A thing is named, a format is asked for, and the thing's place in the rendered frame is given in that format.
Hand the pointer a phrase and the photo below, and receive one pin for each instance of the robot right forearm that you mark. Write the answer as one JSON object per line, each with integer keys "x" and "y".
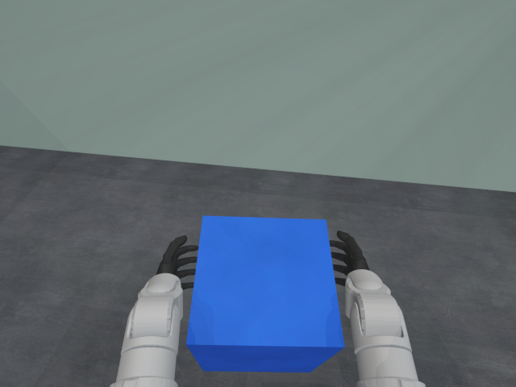
{"x": 380, "y": 339}

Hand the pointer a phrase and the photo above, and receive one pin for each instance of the carton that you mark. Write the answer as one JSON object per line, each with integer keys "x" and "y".
{"x": 264, "y": 296}

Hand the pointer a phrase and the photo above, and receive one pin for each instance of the robot left forearm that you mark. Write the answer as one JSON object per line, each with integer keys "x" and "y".
{"x": 150, "y": 344}

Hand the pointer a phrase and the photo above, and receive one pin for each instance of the right robot hand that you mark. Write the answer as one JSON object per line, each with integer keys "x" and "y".
{"x": 354, "y": 258}

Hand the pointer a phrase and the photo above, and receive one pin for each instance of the left robot hand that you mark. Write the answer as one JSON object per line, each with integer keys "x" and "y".
{"x": 171, "y": 263}

